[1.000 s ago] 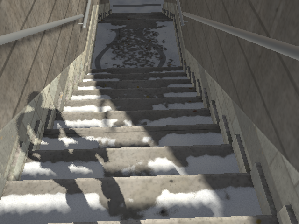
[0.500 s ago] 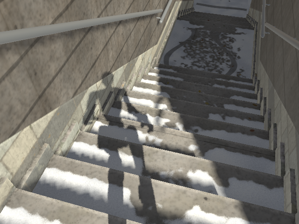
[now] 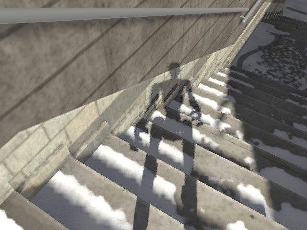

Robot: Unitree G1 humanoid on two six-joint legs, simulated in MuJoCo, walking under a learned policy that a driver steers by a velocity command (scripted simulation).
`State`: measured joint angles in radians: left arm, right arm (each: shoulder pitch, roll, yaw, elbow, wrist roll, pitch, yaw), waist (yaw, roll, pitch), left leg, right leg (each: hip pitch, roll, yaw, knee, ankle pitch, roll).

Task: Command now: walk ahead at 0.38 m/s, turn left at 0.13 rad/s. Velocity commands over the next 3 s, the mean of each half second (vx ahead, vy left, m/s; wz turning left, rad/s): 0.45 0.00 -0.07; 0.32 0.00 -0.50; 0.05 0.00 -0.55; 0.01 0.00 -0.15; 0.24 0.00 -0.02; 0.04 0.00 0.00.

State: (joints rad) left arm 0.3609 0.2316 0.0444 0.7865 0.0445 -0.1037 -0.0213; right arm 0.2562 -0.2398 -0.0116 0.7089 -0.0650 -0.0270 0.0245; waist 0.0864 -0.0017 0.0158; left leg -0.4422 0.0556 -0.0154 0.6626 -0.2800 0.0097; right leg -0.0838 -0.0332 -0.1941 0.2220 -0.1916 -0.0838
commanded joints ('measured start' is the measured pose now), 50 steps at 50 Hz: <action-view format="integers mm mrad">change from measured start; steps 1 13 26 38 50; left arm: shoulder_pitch -72 -102 -232 312 -144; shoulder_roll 156 184 32 133 206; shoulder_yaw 38 43 -38 30 23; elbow -76 -38 -100 166 -85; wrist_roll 4 -51 37 55 57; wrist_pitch -22 39 29 17 -49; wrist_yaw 21 8 -62 -17 -15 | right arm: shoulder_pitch -30 147 340 363 249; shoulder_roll -70 -114 -9 -79 -4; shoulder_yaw -19 -69 32 56 35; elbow -80 -12 157 263 53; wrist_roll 1 79 -54 -14 -21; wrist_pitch -27 -53 -93 -35 -14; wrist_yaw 14 -6 0 -24 35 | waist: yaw -27 -88 -147 81 -223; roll -93 -89 37 -169 -66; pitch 21 -14 88 -49 -53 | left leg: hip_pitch -66 494 188 -36 176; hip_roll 6 221 131 18 -7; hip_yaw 0 -296 54 117 45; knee -57 -424 -281 742 475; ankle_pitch -6 423 161 235 432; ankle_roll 40 197 195 -54 -41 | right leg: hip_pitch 75 -602 -511 412 -675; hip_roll -302 -21 -45 -79 -67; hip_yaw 276 282 257 130 329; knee -156 817 433 -7 269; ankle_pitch -201 -170 728 942 632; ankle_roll -191 34 21 -66 -210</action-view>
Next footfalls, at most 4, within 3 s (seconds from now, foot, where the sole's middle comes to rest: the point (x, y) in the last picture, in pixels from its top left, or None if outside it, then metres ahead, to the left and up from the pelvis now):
0.14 left None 0.11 0.17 -0.79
0.76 right None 0.43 -0.07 -0.96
1.10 left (147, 223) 0.55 0.12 -0.96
1.52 right None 0.43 -0.08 -0.96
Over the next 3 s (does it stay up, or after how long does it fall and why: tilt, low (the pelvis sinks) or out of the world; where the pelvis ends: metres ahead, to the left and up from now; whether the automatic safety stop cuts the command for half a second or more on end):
stays up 0.53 -0.19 -0.37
